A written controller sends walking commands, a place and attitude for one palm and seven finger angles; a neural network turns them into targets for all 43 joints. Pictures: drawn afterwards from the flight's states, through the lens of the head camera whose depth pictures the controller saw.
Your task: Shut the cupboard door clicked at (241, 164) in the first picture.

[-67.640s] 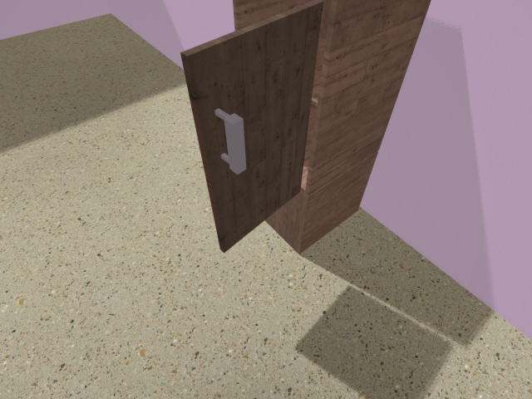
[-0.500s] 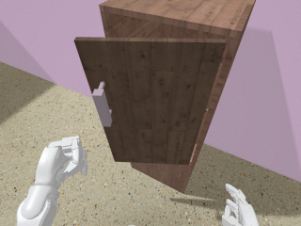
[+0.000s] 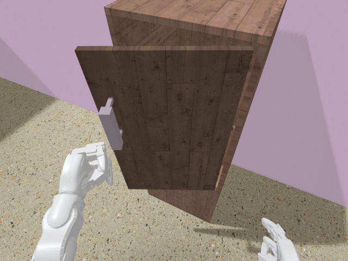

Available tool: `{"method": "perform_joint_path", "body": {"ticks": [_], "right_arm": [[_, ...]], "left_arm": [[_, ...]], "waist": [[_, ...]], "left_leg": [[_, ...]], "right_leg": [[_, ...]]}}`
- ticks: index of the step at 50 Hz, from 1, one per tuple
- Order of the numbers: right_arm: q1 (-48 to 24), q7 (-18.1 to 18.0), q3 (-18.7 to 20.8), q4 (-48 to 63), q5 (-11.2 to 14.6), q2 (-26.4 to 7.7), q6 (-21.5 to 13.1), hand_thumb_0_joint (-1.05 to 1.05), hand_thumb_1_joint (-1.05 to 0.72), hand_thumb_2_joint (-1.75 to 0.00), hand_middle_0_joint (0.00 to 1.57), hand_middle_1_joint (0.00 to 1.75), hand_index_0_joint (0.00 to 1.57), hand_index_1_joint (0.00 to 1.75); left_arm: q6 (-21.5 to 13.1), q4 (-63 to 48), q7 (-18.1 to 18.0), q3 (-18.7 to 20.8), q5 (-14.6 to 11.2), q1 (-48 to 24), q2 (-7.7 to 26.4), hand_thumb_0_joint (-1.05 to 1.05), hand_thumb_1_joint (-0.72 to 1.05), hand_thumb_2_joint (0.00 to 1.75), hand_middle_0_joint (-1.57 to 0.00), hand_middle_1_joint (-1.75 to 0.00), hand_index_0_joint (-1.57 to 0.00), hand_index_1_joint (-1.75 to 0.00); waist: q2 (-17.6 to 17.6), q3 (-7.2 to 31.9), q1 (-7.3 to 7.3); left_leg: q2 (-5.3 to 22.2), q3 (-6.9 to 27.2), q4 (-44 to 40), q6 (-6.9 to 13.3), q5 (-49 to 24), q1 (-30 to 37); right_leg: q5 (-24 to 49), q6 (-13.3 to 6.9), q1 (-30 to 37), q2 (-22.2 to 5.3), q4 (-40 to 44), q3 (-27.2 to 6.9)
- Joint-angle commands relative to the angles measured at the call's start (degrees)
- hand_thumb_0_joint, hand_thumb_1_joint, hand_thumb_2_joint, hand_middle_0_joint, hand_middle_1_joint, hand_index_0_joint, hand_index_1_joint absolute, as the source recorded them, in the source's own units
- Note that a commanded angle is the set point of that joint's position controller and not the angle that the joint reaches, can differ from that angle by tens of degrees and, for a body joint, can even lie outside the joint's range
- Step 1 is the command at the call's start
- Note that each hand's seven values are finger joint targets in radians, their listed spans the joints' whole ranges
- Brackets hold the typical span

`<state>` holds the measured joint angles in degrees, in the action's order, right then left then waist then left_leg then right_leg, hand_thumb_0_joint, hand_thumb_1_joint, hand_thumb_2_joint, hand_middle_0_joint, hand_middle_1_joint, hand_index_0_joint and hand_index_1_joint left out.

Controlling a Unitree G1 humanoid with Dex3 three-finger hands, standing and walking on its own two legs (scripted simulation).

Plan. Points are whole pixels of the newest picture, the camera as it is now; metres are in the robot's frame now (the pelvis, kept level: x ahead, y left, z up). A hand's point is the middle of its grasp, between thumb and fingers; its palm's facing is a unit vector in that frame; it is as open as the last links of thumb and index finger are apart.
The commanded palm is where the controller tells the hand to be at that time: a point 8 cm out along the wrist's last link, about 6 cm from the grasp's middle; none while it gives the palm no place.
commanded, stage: bring the fist close to the handle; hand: left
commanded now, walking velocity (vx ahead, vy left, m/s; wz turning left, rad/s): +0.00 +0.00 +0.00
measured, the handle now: (113, 123) +0.41 +0.18 +0.10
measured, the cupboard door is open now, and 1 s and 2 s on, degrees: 25 25 1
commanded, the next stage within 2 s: push the door shut along its arc in 0.72 s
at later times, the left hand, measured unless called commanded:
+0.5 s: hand (119, 154) +0.32 +0.14 +0.10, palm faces +0.02 -1.00 -0.03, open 3.1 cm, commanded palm +0.29 +0.19 +0.10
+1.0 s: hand (120, 150) +0.33 +0.14 +0.10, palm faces +0.00 -1.00 -0.05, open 3.1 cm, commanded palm +0.32 +0.19 +0.10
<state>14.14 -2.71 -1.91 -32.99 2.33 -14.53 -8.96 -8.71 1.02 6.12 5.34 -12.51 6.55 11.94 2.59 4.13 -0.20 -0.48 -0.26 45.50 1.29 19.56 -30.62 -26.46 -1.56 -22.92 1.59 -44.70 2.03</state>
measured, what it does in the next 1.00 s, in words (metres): stands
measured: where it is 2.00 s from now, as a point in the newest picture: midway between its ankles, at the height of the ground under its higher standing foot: outside the picture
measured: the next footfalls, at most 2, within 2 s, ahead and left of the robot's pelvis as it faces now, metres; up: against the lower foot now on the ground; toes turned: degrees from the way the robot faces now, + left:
none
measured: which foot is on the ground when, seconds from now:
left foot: down 0.00-1.00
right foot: down 0.00-1.00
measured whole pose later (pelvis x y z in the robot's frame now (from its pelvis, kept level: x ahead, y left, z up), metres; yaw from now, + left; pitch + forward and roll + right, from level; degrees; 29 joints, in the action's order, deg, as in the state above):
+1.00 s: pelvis -0.01 +0.00 +0.00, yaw +0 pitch +4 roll -1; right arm 13.0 -2.2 -2.0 -34.6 2.3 -14.1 -5.0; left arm -11.1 18.3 4.5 5.1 -10.6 -9.5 11.9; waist 2.4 3.5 -1.0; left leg -0.1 -0.5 43.9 1.0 18.0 -30.0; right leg -25.1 -1.8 -22.8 1.9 -43.7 1.8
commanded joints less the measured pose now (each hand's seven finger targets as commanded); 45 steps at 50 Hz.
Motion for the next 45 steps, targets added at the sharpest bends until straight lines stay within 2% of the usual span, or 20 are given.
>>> {"method": "perform_joint_path", "body": {"ticks": [1,3,6,8,11,16,18,22,23,25,28,29,35,37,38,40,42,43,44,45], "right_arm": [[-4.98,-0.02,2.4,8.91,-0.03,-6.19,-2.88,0.0,-0.9,-0.9,0.2,0.3,0.2,0.3],[-4.62,0.0,2.56,8.6,-0.29,-6.55,-2.34,0.0,-0.9,-0.9,0.2,0.3,0.2,0.3],[-5.12,0.22,2.38,8.57,-0.19,-6.22,-1.49,0.0,-0.9,-0.9,0.2,0.3,0.2,0.3],[-5.15,0.19,2.49,8.35,-0.26,-6.52,-0.97,0.0,-0.9,-0.9,0.2,0.3,0.2,0.3],[-5.36,0.41,2.32,8.38,-0.01,-6.02,-0.61,0.0,-0.9,-0.9,0.2,0.3,0.2,0.3],[-4.83,0.45,2.74,7.74,-0.01,-6.38,-0.28,0.0,-0.9,-0.9,0.2,0.3,0.2,0.3],[-4.62,0.56,2.93,8.12,-0.14,-6.66,0.01,0.0,-0.9,-0.9,0.2,0.3,0.2,0.3],[-5.05,0.72,2.76,8.23,0.02,-6.3,0.65,0.0,-0.9,-0.9,0.2,0.3,0.2,0.3],[-4.76,0.59,2.92,8.13,-0.09,-6.7,0.83,0.0,-0.9,-0.9,0.2,0.3,0.2,0.3],[-5.23,0.68,2.9,8.35,0.1,-6.29,0.87,0.0,-0.9,-0.9,0.2,0.3,0.2,0.3],[-5.06,0.68,3.09,8.35,0.0,-6.55,0.71,0.0,-0.9,-0.9,0.2,0.3,0.2,0.3],[-5.12,0.77,2.96,8.47,-0.02,-6.31,0.65,0.0,-0.9,-0.9,0.2,0.3,0.2,0.3],[-5.04,0.75,3.02,8.26,0.17,-6.44,0.6,0.0,-0.9,-0.9,0.2,0.3,0.2,0.3],[-5.27,0.57,2.93,7.95,0.16,-6.53,0.65,0.0,-0.9,-0.9,0.2,0.3,0.2,0.3],[-5.0,0.43,3.03,7.87,-0.02,-6.86,0.8,0.0,-0.9,-0.9,0.2,0.3,0.2,0.3],[-5.71,0.41,2.75,7.88,0.1,-6.46,0.91,0.0,-0.9,-0.9,0.2,0.3,0.2,0.3],[-5.59,0.36,2.77,7.75,-0.09,-6.46,0.84,0.0,-0.9,-0.9,0.2,0.3,0.2,0.3],[-5.24,0.21,2.76,7.44,-0.07,-6.86,1.06,0.0,-0.9,-0.9,0.2,0.3,0.2,0.3],[-5.55,0.24,2.52,7.34,-0.04,-6.53,1.07,0.0,-0.9,-0.9,0.2,0.3,0.2,0.3],[-5.35,0.16,2.47,6.81,0.1,-6.61,1.03,0.0,-0.9,-0.9,0.2,0.3,0.2,0.3]], "left_arm": [[-3.78,-11.9,-1.39,1.59,0.29,-16.25,5.47,0.0,0.9,0.9,-1.3,-1.5,-1.3,-1.5],[-3.46,-9.76,-2.21,3.49,0.67,-15.82,7.33,0.0,0.9,0.9,-1.3,-1.5,-1.3,-1.5],[-3.27,-7.13,-2.45,3.08,0.62,-18.05,6.27,0.0,0.9,0.9,-1.3,-1.5,-1.3,-1.5],[-3.26,-5.61,-2.8,5.07,0.79,-19.22,8.4,0.0,0.9,0.9,-1.3,-1.5,-1.3,-1.5],[-3.61,-4.44,-2.56,2.23,0.75,-22.56,5.26,0.0,0.9,0.9,-1.3,-1.5,-1.3,-1.5],[-4.2,-1.8,-2.59,2.43,0.74,-26.22,5.59,0.0,0.9,0.9,-1.3,-1.5,-1.3,-1.5],[-4.37,-1.09,-2.69,4.13,0.95,-23.31,7.24,0.0,0.9,0.9,-1.3,-1.5,-1.3,-1.5],[-4.68,-0.79,-2.47,3.51,0.74,-25.15,6.2,0.0,0.9,0.9,-1.3,-1.5,-1.3,-1.5],[-4.79,-0.14,-2.79,5.59,0.74,-24.84,8.48,0.0,0.9,0.9,-1.3,-1.5,-1.3,-1.5],[-5.45,-1.35,-2.51,3.84,0.63,-25.66,6.57,0.0,0.9,0.9,-1.3,-1.5,-1.3,-1.5],[-6.44,-2.3,-2.49,4.56,0.67,-24.39,7.73,0.0,0.9,0.9,-1.3,-1.5,-1.3,-1.5],[-6.46,-2.36,-2.24,2.99,0.48,-24.2,5.85,0.0,0.9,0.9,-1.3,-1.5,-1.3,-1.5],[-6.07,-2.27,-2.17,1.14,0.78,-24.83,4.62,0.0,0.9,0.9,-1.3,-1.5,-1.3,-1.5],[-5.72,-1.54,-2.59,1.66,0.81,-26.5,5.28,0.0,0.9,0.9,-1.3,-1.5,-1.3,-1.5],[-5.75,-1.07,-2.96,3.47,0.85,-25.73,7.13,0.0,0.9,0.9,-1.3,-1.5,-1.3,-1.5],[-5.86,-1.3,-3.16,2.06,1.09,-28.99,5.87,0.0,0.9,0.9,-1.3,-1.5,-1.3,-1.5],[-6.08,-0.76,-3.26,3.36,1.13,-28.38,6.99,0.0,0.9,0.9,-1.3,-1.5,-1.3,-1.5],[-6.21,0.2,-3.22,4.33,1.37,-28.95,8.72,0.0,0.9,0.9,-1.3,-1.5,-1.3,-1.5],[-6.3,0.55,-2.69,2.1,1.5,-31.48,6.8,0.0,0.9,0.9,-1.3,-1.5,-1.3,-1.5],[-6.41,1.79,-2.44,2.29,1.43,-34.48,7.23,0.0,0.9,0.9,-1.3,-1.5,-1.3,-1.5]], "waist": [[-0.49,11.12,-0.74],[-3.37,12.06,-0.48],[-3.74,11.3,-0.42],[-3.64,11.29,-0.05],[-2.38,10.92,-0.61],[-3.3,11.73,-1.01],[-3.41,13.21,0.16],[-2.74,12.04,-0.25],[-4.68,12.05,-0.03],[-2.63,12.36,-0.34],[-2.66,12.77,-0.13],[-2.98,12.89,-0.4],[-2.78,11.26,-1.06],[-3.44,9.84,-1.42],[-4.71,10.4,-0.79],[-3.44,10.22,-1.35],[-2.84,11.59,-0.86],[-3.81,11.37,-1.1],[-2.17,11.41,-1.68],[-2.21,10.3,-2.31]], "left_leg": [[0.48,2.09,-5.73,0.6,-10.56,13.96],[0.57,1.92,-5.46,0.78,-11.54,13.68],[0.42,1.34,-5.87,0.63,-11.42,13.25],[0.35,1.2,-5.74,0.75,-11.23,12.82],[0.39,1.27,-6.14,0.54,-11.09,13.6],[0.36,1.1,-5.77,0.63,-11.4,14.03],[0.29,0.87,-5.88,0.72,-12.11,13.82],[0.07,0.53,-6.26,0.7,-11.49,13.53],[0.19,0.66,-6.16,0.83,-11.4,12.91],[0.16,0.32,-6.39,0.75,-11.48,13.73],[0.23,0.42,-6.11,0.88,-11.97,14.09],[0.08,0.38,-6.21,0.96,-12.13,14.1],[0.25,0.88,-6.52,0.82,-10.15,14.11],[0.33,1.07,-6.81,0.77,-8.34,13.77],[0.29,0.97,-6.64,0.96,-8.05,13.21],[0.28,0.98,-6.97,0.86,-7.46,13.54],[0.17,0.96,-6.82,0.83,-8.24,14.08],[0.27,0.99,-6.56,1.01,-8.48,13.63],[0.24,1.05,-6.77,0.87,-8.19,13.9],[0.33,1.29,-6.6,0.8,-7.49,13.93]], "right_leg": [[17.15,0.79,-4.38,-0.33,7.12,-0.37],[18.57,0.97,-3.23,-0.36,7.29,-0.58],[19.5,1.07,-2.8,-0.44,7.61,-0.77],[19.48,1.11,-2.35,-0.5,7.9,-1.26],[19.03,0.89,-3.06,-0.38,7.95,-0.82],[20.36,1.14,-3.08,-0.43,8.34,-1.36],[21.12,1.14,-1.47,-0.5,8.22,-1.62],[21.17,1.23,-1.84,-0.61,8.59,-1.74],[20.97,1.33,-1.2,-0.61,8.71,-1.9],[21.12,1.32,-1.54,-0.58,8.72,-1.91],[21.36,1.24,-1.17,-0.42,8.62,-2.0],[22.18,1.36,-1.06,-0.58,8.57,-1.93],[18.93,1.23,-3.02,-0.37,8.87,-1.5],[16.44,1.22,-4.14,-0.28,9.43,-1.38],[15.92,1.36,-3.28,-0.34,9.76,-1.91],[15.02,1.24,-4.05,-0.43,9.68,-1.77],[15.98,1.06,-3.19,-0.42,9.54,-1.95],[16.22,1.19,-3.04,-0.39,9.57,-2.12],[15.97,1.08,-3.64,-0.49,9.22,-1.89],[15.15,1.03,-4.91,-0.36,9.45,-1.81]]}}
